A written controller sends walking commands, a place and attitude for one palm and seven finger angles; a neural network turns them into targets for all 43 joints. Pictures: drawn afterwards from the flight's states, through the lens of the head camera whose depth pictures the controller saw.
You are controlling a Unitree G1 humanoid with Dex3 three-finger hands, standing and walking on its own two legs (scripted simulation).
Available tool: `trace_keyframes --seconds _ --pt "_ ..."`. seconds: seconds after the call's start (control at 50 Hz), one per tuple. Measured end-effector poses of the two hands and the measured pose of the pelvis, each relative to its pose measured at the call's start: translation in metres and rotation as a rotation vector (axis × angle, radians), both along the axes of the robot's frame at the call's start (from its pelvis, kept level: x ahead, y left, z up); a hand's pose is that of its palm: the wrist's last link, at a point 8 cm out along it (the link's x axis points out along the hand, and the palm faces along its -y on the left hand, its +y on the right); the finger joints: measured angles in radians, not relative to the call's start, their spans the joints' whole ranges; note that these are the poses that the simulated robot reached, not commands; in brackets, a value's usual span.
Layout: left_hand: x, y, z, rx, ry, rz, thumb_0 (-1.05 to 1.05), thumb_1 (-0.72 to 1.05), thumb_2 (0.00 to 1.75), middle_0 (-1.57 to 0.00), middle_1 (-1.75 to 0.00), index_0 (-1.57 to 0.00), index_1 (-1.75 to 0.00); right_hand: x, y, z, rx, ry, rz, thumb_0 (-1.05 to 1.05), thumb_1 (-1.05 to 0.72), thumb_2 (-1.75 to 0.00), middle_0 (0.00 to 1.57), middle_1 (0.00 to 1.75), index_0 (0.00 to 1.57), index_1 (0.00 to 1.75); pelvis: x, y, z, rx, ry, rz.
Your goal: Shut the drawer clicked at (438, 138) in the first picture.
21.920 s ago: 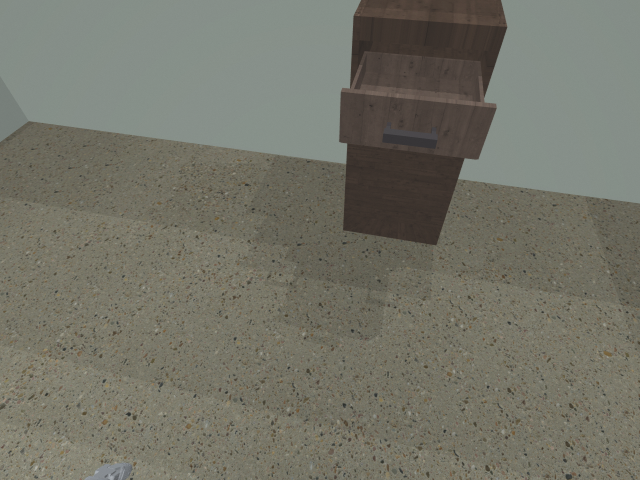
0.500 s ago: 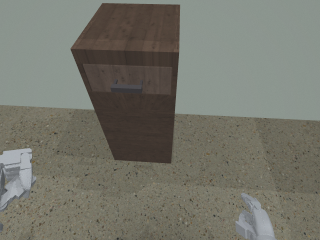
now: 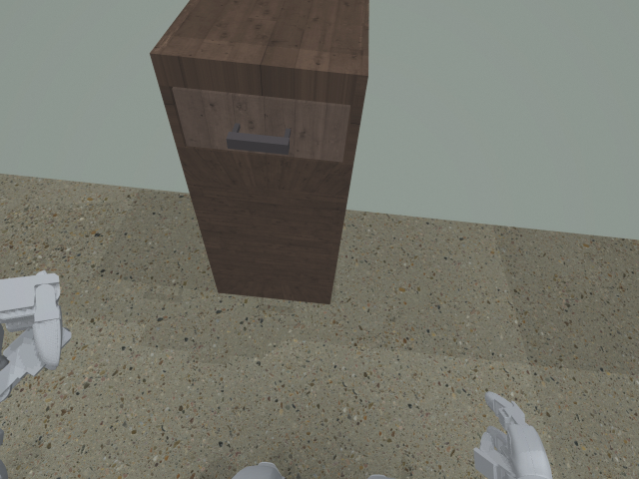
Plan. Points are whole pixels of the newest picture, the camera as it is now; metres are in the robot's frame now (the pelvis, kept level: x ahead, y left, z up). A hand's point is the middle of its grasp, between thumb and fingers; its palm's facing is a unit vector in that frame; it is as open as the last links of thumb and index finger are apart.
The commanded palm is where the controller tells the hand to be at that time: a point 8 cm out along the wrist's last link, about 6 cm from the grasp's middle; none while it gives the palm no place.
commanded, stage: step back with the hand held close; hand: left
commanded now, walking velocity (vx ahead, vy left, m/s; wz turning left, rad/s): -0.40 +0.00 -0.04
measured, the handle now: (260, 136) +0.74 +0.15 -0.03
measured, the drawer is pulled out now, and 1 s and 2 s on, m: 0.00 0.00 0.00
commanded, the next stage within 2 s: stop stepping back and stand still in 0.32 s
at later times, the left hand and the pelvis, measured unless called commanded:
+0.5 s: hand (38, 470) +0.11 +0.20 +0.18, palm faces +0.19 -0.85 -0.49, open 3.2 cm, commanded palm +0.06 +0.25 +0.19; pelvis -0.09 -0.02 +0.01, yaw -4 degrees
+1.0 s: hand out of the picture +0.07 +0.24 +0.18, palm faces +0.38 -0.84 -0.39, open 3.2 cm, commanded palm +0.01 +0.27 +0.19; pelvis -0.13 +0.00 +0.01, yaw -2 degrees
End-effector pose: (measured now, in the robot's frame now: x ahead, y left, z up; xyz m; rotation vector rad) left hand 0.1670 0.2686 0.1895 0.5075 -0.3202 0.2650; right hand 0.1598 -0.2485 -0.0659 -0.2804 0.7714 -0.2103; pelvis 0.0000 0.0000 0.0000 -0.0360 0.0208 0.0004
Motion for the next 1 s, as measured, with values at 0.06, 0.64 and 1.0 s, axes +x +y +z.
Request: trace_keyframes --seconds 0.06,0.64,1.0 --pt "-0.003 0.008 0.001 0.035 0.014 -0.004 0.01 0.88 0.90 -1.41 -1.60 -1.40 -1.60 -0.011 0.004 0.005 -0.010 -0.002 -0.013 0.02 -0.91 -0.89 0.20 0.30 0.20 0.30 -0.007 0.003 0.003 -0.010 0.004 0.000" --pt "-0.105 0.002 -0.001 -0.033 0.052 0.029 0.01 0.88 0.90 -1.41 -1.60 -1.40 -1.60 -0.137 -0.020 0.013 -0.016 -0.032 -0.072 0.02 -0.91 -0.89 0.20 0.30 0.20 0.30 -0.101 -0.010 0.012 0.014 -0.007 -0.045" --pt "-0.138 0.014 0.000 -0.060 0.021 0.081 0.02 0.88 0.90 -1.41 -1.60 -1.41 -1.60 -0.144 0.026 0.014 0.057 -0.104 0.025 0.02 -0.91 -0.89 0.20 0.30 0.20 0.30 -0.131 -0.001 0.013 0.016 -0.052 -0.029"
